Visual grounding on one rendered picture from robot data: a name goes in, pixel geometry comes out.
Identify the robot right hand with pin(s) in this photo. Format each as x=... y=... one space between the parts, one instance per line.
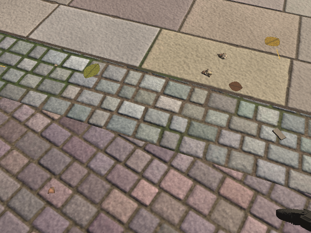
x=296 y=217

